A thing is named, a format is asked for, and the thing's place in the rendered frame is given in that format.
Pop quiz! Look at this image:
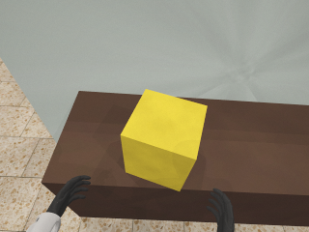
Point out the robot left forearm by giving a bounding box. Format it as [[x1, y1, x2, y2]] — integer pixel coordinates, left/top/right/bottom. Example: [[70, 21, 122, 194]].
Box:
[[26, 212, 61, 232]]

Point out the carton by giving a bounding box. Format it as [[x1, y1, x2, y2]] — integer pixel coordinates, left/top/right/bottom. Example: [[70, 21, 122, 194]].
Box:
[[121, 89, 208, 191]]

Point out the pedestal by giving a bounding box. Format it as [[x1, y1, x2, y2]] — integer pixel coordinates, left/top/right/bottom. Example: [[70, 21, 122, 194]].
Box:
[[41, 91, 309, 227]]

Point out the right robot hand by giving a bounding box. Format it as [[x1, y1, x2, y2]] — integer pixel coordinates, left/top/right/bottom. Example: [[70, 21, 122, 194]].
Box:
[[206, 188, 235, 232]]

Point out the left robot hand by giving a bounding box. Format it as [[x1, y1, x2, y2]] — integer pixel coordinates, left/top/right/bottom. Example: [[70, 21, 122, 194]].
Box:
[[46, 175, 91, 217]]

